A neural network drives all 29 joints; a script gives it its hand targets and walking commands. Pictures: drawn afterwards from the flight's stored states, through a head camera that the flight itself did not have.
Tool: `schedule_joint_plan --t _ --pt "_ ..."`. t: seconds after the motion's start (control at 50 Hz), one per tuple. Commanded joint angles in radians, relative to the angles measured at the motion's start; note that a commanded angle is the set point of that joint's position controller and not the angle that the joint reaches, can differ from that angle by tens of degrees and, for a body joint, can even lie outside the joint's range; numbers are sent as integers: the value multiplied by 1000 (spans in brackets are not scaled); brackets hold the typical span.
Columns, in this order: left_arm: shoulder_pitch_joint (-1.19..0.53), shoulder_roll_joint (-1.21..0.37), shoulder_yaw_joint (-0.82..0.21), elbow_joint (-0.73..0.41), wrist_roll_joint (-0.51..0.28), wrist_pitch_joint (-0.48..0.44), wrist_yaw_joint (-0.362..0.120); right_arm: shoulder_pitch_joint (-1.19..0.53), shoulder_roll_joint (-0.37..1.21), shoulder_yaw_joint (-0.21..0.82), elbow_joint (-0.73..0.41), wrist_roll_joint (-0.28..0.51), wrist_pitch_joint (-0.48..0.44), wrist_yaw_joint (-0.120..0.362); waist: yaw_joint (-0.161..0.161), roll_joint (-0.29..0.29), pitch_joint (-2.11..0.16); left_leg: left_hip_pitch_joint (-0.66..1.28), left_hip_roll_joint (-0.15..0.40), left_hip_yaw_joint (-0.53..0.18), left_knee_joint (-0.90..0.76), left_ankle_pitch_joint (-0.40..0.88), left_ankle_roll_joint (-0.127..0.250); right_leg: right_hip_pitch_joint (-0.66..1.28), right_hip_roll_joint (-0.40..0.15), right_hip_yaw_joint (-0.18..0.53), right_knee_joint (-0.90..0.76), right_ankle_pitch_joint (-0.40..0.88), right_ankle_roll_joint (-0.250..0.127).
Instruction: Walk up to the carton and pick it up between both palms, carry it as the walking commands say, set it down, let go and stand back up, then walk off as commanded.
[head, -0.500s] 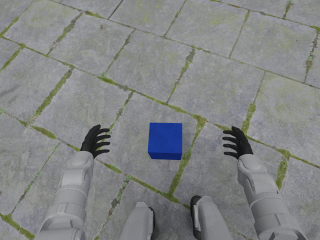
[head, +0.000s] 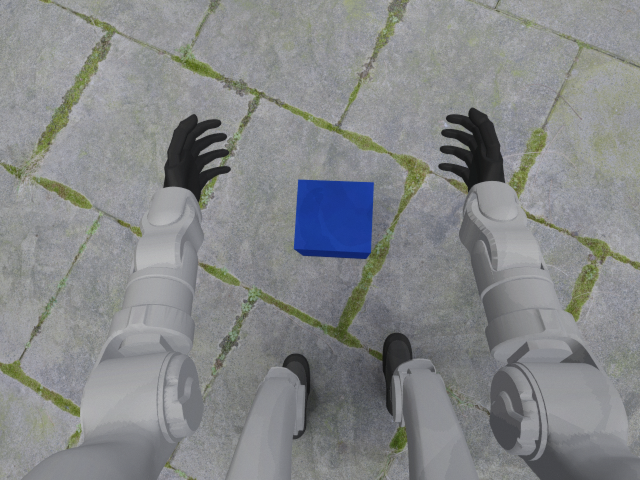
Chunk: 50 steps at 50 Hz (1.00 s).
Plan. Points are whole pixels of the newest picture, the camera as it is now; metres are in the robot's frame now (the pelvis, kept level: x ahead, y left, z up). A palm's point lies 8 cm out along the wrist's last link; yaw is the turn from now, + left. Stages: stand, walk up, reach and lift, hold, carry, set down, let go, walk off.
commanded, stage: reach and lift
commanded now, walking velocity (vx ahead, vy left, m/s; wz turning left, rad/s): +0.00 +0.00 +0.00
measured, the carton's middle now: (335, 222) +0.49 +0.03 -0.58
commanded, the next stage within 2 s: none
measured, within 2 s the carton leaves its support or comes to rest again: neither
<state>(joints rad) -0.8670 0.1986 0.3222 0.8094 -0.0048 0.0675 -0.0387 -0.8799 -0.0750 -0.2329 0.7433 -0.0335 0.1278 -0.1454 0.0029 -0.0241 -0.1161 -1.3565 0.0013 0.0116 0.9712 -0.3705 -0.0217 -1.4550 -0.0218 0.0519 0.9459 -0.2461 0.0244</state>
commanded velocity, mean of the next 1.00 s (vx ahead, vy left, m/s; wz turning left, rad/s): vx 0.00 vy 0.00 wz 0.00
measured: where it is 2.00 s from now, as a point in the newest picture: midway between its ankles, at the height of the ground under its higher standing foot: (346, 400)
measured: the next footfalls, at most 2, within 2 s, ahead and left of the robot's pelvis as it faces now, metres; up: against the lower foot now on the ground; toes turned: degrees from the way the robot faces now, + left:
none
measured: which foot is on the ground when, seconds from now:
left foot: down 0.00-1.00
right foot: down 0.00-1.00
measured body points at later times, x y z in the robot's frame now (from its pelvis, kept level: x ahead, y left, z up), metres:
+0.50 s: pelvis -0.01 +0.00 -0.03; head +0.32 -0.01 +0.27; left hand +0.51 +0.20 -0.16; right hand +0.51 -0.15 -0.17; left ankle +0.02 +0.14 -0.65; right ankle +0.07 -0.13 -0.65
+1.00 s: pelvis -0.05 +0.01 -0.16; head +0.32 +0.01 +0.09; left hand +0.51 +0.20 -0.32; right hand +0.51 -0.14 -0.33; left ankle +0.02 +0.14 -0.64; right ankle +0.07 -0.13 -0.64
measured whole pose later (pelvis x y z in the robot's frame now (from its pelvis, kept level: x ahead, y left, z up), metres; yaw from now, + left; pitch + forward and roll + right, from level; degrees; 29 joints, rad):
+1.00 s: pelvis -0.05 +0.01 -0.16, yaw +1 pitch +51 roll +2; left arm -1.32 0.27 0.33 0.89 0.06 0.11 0.04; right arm -1.36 -0.15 -0.36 0.89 -0.11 0.13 -0.15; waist 0.00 -0.04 0.07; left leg -2.01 0.00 -0.01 1.67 -0.55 -0.02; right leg -2.10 -0.01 0.06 1.59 -0.38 0.02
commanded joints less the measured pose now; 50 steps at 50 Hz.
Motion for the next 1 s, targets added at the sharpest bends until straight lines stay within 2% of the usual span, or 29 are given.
schedule_joint_plan --t 0.0,0.2,0.22,0.24,0.28,0.36,0.38,0.42,0.48,0.5,0.52,0.54,0.56,0.6,0.62,0.72,0.74,0.76,0.78,0.8,0.82,0.84,0.86,0.88,0.9,0.92,0.94,0.96,0.98 --pt "-328 117 58 -34 64 -48 36 -262 -45 -95 -44 -97 -55 8 20 -24 -876 158 -98 63 -28 447 -32 712 89 -41 52 547 35" --pt "-365 103 119 -13 136 -37 19 -396 -42 -160 -58 -155 -43 25 45 -66 -837 33 -103 79 -15 447 -35 709 94 -48 63 562 30" --pt "-371 81 112 6 128 -34 16 -377 -48 -167 -60 -163 -51 26 14 -69 -860 42 -107 80 -3 433 -24 732 92 -60 72 564 35" --pt "-378 86 128 16 145 -30 13 -375 -24 -171 -43 -150 -42 24 47 -10 -851 54 -105 91 3 458 -32 673 88 -49 73 558 30" --pt "-422 89 120 -43 142 -37 16 -406 -37 -166 -74 -173 -51 28 27 -47 -900 25 -104 67 19 496 -40 710 93 -60 107 610 19" --pt "-419 85 120 52 144 -32 7 -465 -24 -154 -56 -150 -58 37 52 -49 -858 -48 -104 66 78 420 -26 609 96 -62 160 514 29" --pt "-465 98 119 34 129 -36 16 -474 -45 -178 -44 -167 -62 33 23 -74 -835 -75 -101 54 112 402 -23 532 103 -64 186 477 28" --pt "-464 88 115 34 145 -23 19 -477 -83 -197 -65 -168 -63 33 24 -5 -887 -47 -105 64 128 418 -32 502 104 -68 214 475 39" --pt "-485 104 121 49 137 -26 28 -458 -56 -188 42 -166 -50 34 20 -47 -831 -114 -107 62 190 376 -33 414 113 -85 277 417 35" --pt "-517 118 128 -12 135 -22 34 -503 -106 -202 -27 -183 -46 26 11 -48 -911 -109 -108 70 213 330 -30 449 116 -82 291 382 36" --pt "-518 179 163 81 141 -13 26 -554 -56 -164 -20 -146 -34 19 88 -94 -846 -204 -106 71 233 266 -14 427 103 -60 315 346 43" --pt "-601 162 116 35 119 -10 30 -569 -55 -147 -9 -138 -30 15 38 -91 -906 -178 -110 71 244 261 -11 444 112 -79 326 320 39" --pt "-622 199 139 33 134 -3 33 -610 -53 -131 7 -122 -14 15 75 -82 -889 -249 -108 89 262 208 -20 461 108 -53 348 301 30" --pt "-649 186 107 53 117 16 42 -673 -108 -145 2 -123 -11 10 51 -75 -890 -254 -105 89 313 177 -17 401 115 -69 394 232 40" --pt "-660 170 95 55 94 20 41 -697 -101 -127 -18 -110 0 8 74 -58 -897 -260 -111 85 322 175 -12 392 114 -74 422 216 38" --pt "-747 181 29 67 88 30 55 -726 -126 -145 53 -97 5 -4 23 15 -931 -262 -104 84 431 156 -31 273 128 -100 534 176 18" --pt "-724 181 39 74 74 34 58 -751 -133 -133 21 -87 -1 -9 52 -8 -973 -265 -104 88 460 180 -28 312 122 -90 554 209 24" --pt "-686 200 58 114 68 36 64 -675 -136 -147 97 -107 5 -14 22 -59 -939 -333 -113 90 479 172 -32 322 124 -89 578 221 27" --pt "-683 200 53 126 58 41 62 -706 -129 -122 64 -89 3 -15 35 -68 -946 -343 -107 85 506 148 -20 324 117 -91 603 212 29" --pt "-715 178 27 68 46 34 65 -718 -147 -139 51 -103 -5 -21 -6 -68 -991 -309 -106 75 518 196 -25 343 117 -102 625 274 29" --pt "-707 201 4 90 39 32 72 -731 -127 -100 54 -55 -2 -17 54 -29 -1002 -302 -110 75 541 187 -21 320 117 -101 663 243 24" --pt "-697 173 -9 120 43 28 79 -713 -138 -118 97 -62 -10 -16 21 -20 -913 -320 -105 73 550 190 -21 227 127 -98 659 225 18" --pt "-751 179 6 28 43 18 85 -753 -142 -95 27 -40 -22 -15 59 -6 -1019 -245 -105 74 588 251 -23 240 124 -102 686 258 18" --pt "-700 206 -5 98 31 22 91 -733 -162 -101 82 -38 -22 -11 31 -42 -940 -327 -107 59 594 224 -29 233 125 -111 716 264 18" --pt "-716 207 19 39 40 8 92 -768 -129 -68 16 -11 -33 -12 89 -40 -976 -356 -110 67 609 244 -26 272 119 -85 725 314 18" --pt "-777 187 -24 27 10 11 93 -776 -138 -56 29 -16 -32 -19 37 -62 -1008 -370 -106 72 625 247 -31 328 117 -83 740 351 14" --pt "-740 215 -24 89 12 6 101 -763 -145 -55 82 5 -34 -15 81 -14 -924 -402 -111 72 624 210 -25 237 119 -77 747 284 15" --pt "-724 238 -6 134 25 7 104 -741 -155 -55 108 1 -35 -18 60 -44 -908 -377 -98 51 647 153 -8 197 115 -104 777 223 21" --pt "-799 230 -5 100 -2 10 102 -835 -179 -39 82 9 -32 -15 81 -51 -857 -438 -103 71 664 122 -14 186 104 -82 776 185 20"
